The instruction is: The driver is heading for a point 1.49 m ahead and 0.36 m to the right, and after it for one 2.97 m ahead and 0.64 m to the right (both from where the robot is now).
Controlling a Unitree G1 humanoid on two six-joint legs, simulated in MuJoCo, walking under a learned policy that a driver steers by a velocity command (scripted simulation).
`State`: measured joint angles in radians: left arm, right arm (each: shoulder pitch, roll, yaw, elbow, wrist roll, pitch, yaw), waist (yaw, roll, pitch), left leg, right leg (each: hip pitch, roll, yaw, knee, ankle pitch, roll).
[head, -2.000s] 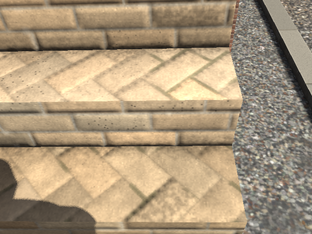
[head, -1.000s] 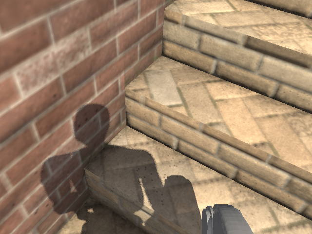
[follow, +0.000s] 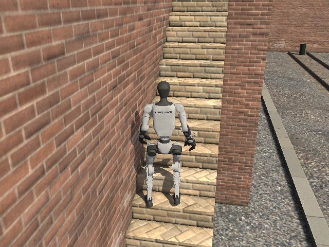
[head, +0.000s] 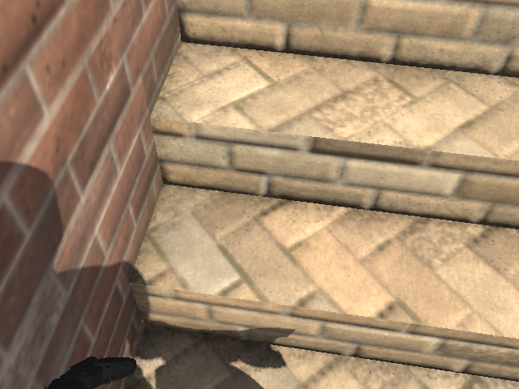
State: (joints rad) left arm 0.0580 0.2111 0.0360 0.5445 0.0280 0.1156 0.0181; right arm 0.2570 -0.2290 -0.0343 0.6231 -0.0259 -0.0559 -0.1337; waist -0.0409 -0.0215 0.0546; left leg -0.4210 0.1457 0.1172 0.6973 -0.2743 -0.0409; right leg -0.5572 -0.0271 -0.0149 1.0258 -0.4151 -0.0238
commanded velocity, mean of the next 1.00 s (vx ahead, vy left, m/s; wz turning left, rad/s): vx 0.00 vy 0.00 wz -0.45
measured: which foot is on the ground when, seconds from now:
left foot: down 0.00-0.06, up 0.08-0.40, down 0.42-1.00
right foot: up 0.00-0.06, down 0.08-0.44, up 0.46-0.76, down 0.78-1.00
